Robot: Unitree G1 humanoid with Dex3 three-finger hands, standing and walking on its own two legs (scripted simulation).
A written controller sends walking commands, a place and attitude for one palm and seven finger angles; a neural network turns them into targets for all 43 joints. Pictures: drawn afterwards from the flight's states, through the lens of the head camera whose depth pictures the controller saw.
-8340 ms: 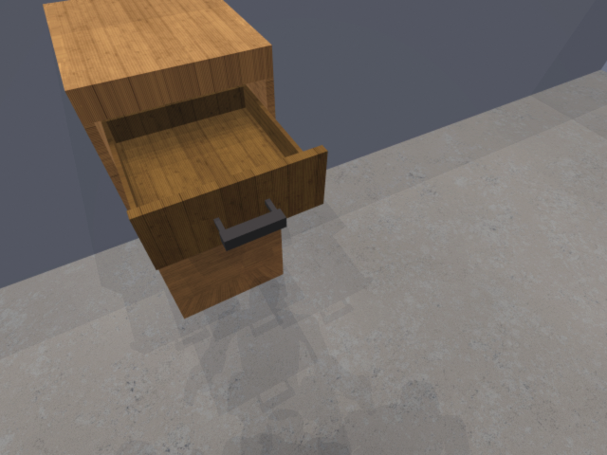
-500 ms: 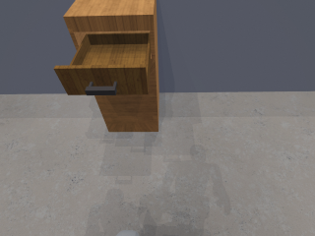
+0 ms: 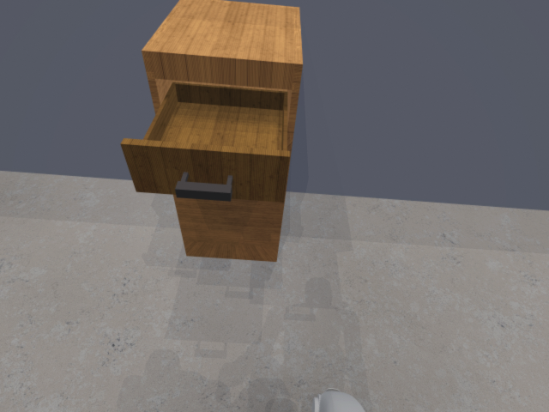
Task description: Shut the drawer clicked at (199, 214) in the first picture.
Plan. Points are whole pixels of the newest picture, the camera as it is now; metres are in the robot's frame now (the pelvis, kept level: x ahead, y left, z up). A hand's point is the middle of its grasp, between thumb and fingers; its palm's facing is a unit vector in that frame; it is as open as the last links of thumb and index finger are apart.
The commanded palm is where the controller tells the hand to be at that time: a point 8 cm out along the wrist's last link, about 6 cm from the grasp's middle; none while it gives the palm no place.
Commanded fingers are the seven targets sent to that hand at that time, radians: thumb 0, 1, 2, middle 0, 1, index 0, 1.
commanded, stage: take the last steps up to it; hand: left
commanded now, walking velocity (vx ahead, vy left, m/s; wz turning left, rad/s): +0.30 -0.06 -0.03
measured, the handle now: (206, 184) +0.56 +0.18 -0.03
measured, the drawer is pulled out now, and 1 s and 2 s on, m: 0.28 0.28 0.28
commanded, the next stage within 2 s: come to a stop and stand still in 0.38 s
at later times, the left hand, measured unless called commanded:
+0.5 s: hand (210, 361) +0.24 +0.12 -0.17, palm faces +0.05 -0.97 -0.24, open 7.1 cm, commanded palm none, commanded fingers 0.00 0.90 0.90 -0.20 -0.30 -0.20 -0.30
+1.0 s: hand (204, 378) +0.22 +0.13 -0.18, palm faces +0.05 -0.96 -0.27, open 7.4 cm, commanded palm none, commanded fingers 0.00 0.90 0.90 -0.20 -0.30 -0.20 -0.30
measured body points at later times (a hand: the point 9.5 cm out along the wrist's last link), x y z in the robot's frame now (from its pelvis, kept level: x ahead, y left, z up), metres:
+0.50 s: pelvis +0.18 -0.07 +0.00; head +0.19 -0.08 +0.44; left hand +0.24 +0.17 -0.15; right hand +0.19 -0.29 -0.17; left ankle +0.19 +0.08 -0.67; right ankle +0.20 -0.13 -0.74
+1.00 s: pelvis +0.19 -0.07 -0.02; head +0.22 -0.08 +0.43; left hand +0.22 +0.18 -0.16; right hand +0.30 -0.29 -0.17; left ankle +0.29 +0.07 -0.74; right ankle +0.16 -0.19 -0.72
